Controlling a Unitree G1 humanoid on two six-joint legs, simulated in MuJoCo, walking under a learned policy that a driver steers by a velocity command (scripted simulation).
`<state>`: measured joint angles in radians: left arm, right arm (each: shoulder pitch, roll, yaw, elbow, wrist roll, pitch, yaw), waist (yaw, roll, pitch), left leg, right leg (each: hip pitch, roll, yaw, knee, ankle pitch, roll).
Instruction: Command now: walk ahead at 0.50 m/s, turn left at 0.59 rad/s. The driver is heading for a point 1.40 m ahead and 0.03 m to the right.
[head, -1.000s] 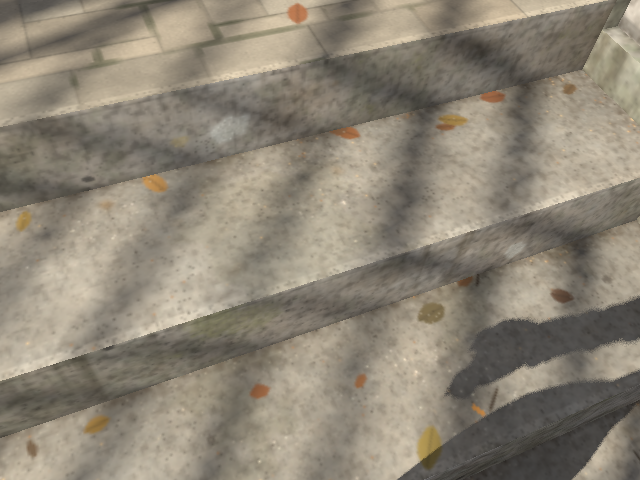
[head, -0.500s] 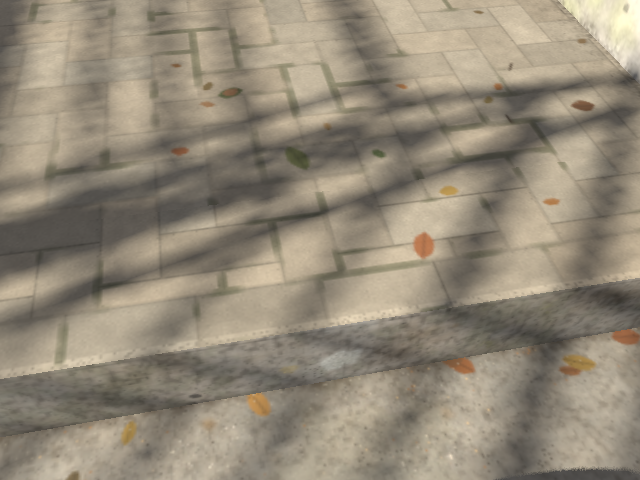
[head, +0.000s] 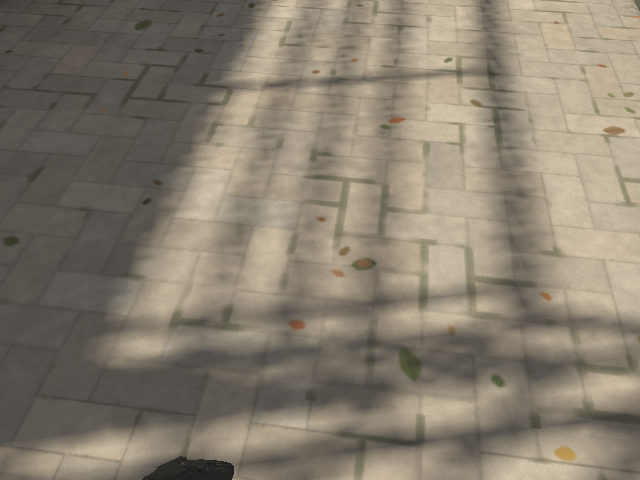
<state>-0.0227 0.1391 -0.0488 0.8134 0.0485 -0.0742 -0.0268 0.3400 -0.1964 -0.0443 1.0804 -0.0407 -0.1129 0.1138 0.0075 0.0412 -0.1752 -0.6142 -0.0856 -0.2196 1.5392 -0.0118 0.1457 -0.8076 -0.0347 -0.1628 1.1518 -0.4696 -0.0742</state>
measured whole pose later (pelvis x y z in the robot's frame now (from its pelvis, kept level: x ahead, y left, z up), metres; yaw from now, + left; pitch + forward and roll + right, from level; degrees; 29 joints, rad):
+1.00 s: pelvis +0.60 +0.04 +0.24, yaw +14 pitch +4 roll +2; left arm -0.09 0.18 0.03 0.81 0.04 -0.09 -0.03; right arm 0.35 -0.15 -0.04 1.03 -0.03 -0.14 0.06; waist -0.07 -0.01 -0.08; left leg -0.02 0.02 0.04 0.45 -0.47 -0.02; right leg -0.57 -0.05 -0.04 0.59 -0.08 -0.05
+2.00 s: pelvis +1.10 +0.15 +0.26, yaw -1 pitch +3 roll +3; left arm 0.07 0.24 0.08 0.80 -0.02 -0.02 -0.02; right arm 0.30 -0.23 -0.09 0.95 0.00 -0.09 -0.03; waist -0.05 -0.04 -0.02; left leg -0.01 0.02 0.25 0.28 -0.30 -0.02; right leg -0.72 -0.12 0.01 0.79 -0.02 -0.04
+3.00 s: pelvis +1.42 +0.07 +0.26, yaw -15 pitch +0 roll +0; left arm 0.27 0.20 0.05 0.90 0.02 0.00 0.04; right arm 0.14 -0.20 -0.05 0.89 -0.01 -0.01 -0.03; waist -0.01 0.02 0.00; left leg -0.37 0.00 0.01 0.54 -0.17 0.00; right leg -0.25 -0.02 0.03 0.60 -0.35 0.02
